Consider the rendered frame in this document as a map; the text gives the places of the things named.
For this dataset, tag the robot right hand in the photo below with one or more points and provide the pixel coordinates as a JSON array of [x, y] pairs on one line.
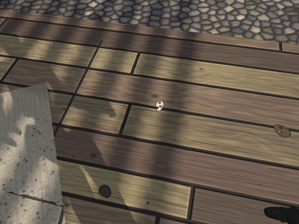
[[289, 215]]

